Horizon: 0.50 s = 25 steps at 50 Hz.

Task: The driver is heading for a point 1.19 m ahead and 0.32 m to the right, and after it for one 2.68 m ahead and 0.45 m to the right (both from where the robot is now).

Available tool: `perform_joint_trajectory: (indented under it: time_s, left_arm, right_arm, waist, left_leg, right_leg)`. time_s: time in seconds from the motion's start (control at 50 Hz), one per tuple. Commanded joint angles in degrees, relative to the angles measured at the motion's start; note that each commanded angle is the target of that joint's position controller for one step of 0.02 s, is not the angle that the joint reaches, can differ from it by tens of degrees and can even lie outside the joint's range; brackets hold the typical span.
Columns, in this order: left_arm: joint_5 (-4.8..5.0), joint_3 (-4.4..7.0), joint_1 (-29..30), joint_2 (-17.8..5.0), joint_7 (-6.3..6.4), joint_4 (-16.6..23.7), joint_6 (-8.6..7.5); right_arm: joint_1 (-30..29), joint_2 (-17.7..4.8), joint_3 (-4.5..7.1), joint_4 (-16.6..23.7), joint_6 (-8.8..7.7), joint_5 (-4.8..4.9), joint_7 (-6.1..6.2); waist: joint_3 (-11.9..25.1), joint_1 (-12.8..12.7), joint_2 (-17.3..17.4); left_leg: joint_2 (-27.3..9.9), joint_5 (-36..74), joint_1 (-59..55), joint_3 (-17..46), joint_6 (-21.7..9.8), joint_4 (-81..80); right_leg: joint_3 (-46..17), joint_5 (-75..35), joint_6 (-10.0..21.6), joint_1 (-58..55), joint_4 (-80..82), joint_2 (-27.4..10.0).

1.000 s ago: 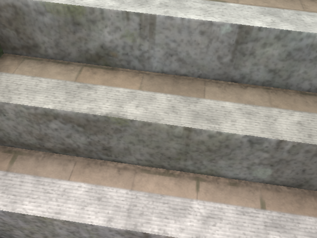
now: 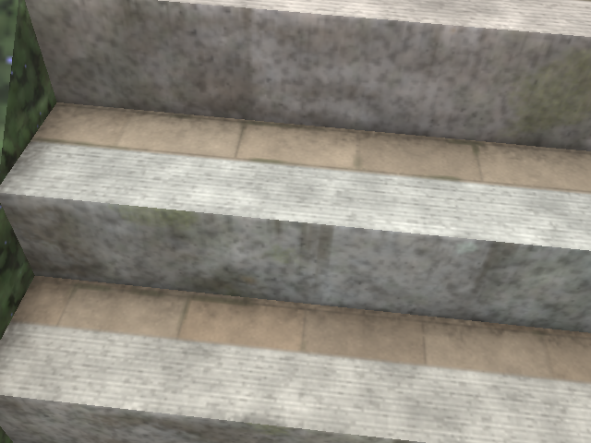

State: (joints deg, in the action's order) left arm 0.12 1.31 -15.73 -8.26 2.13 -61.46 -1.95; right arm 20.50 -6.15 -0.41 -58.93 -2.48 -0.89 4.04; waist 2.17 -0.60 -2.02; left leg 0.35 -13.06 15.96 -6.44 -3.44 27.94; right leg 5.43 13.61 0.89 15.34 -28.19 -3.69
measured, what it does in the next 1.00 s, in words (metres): stands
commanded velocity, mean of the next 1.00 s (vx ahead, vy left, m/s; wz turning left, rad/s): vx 0.07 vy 0.00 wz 0.00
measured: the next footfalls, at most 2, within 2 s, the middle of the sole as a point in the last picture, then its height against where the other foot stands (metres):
left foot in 1.36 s outside the picture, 0.23 m higher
right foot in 1.96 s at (258, 365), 0.22 m higher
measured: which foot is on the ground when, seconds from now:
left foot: down 0.00-0.98, up 1.00-1.00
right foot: down 0.00-1.00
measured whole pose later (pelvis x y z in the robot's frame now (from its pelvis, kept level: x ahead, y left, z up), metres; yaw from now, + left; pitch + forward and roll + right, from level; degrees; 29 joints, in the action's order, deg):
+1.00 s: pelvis +0.01 -0.01 -0.01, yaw +0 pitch +4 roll +0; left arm -0.5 0.2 -25.3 -6.6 2.6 -60.6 -3.1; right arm 19.4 -10.2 0.9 -60.9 -0.9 1.7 2.8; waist 4.7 -2.1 1.9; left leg 0.3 -18.5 21.6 -4.8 -7.2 35.5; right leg 1.0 18.4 7.8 20.5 -34.1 -0.6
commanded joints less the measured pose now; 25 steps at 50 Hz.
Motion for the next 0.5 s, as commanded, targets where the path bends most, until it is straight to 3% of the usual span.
perform_joint_trajectory:
  time_s: [0.02, 0.06, 0.08, 0.14, 0.22, 0.3, 0.5]
  left_arm:
    - [0.19, -0.28, -4.63, -2.19, -0.06, -0.25, 0.17]
    - [0.22, -0.41, -5.44, -2.3, -0.05, -0.78, 0.23]
    - [0.69, -0.69, -5.6, -1.29, 0.08, -0.55, -0.22]
    - [0.74, -0.97, -7.07, -0.86, 0.36, -1.12, -0.21]
    - [0.27, -1.03, -8.74, -1.28, 0.62, -1.95, 0.05]
    - [0.61, -1.27, -10.17, -0.86, 1.16, -2.45, 0.19]
    - [-0.1, -1.31, -11.9, -0.86, 1.47, -1.99, -0.03]
  right_arm:
    - [3.36, -3.68, -0.09, 1.59, -1.01, 0.05, -0.65]
    - [3.6, -3.79, -0.08, 1.58, -0.84, 0.14, -0.63]
    - [2.88, -2.75, -0.58, 2.29, -1.06, 0.86, -0.37]
    - [2.65, -4.49, -0.3, 2.36, -0.92, 0.78, -0.07]
    - [3.48, -3.92, -0.13, 2.17, -0.48, 0.95, 0.1]
    - [3.32, -3.37, -0.44, 1.56, -0.23, 0.64, 0.09]
    - [2.34, -4.07, -0.38, 0.77, 0.1, 1.26, 0.01]
  waist:
    - [-3.05, -0.17, 5.1]
    - [-2.59, -0.04, 5.1]
    - [-3.06, 0.02, 4.67]
    - [-3.61, -0.09, 3.8]
    - [-3.82, 0.26, 3.73]
    - [-5.55, 0.51, 2.79]
    - [-4.67, 0.4, 2.57]
  left_leg:
    - [-9.41, 6.9, -3.3, 14.06, -1.15, -11.57]
    - [-9.49, 7.64, -5.05, 14.1, -1.25, -11.92]
    - [-10.21, 6.95, -4.78, 14.61, -0.92, -12.75]
    - [-9.81, 4.54, -4.54, 14.2, -0.96, -13.22]
    - [-9.71, 4.14, -5.47, 13.53, -1.17, -12.78]
    - [-9.5, 3.01, -4.8, 13.36, -1.65, -13.24]
    - [-8.92, 0.33, -4.97, 12.52, -1.92, -12.66]
  right_leg:
    - [-6.15, -4.01, 4.12, 0.37, 5.23, -3.84]
    - [-6.16, -3.15, 3.89, 0.64, 5.56, -3.89]
    - [-5.97, -2.52, 2.92, 0.58, 5.35, -3.98]
    - [-6.4, -2.06, 2.69, 1.17, 5.07, -4.15]
    - [-6.38, -1.31, 2.6, 3.05, 4.76, -4.66]
    - [-6.37, -2.27, 2.74, 4.1, 4.64, -4.75]
    - [-6.97, -1.81, 3.18, 4.0, 5.41, -4.79]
